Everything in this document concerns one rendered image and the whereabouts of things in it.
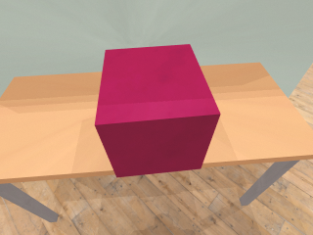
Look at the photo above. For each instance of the carton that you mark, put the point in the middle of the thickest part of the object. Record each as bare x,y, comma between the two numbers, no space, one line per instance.
155,111

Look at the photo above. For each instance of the table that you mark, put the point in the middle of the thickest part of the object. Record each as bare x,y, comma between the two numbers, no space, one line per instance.
47,130

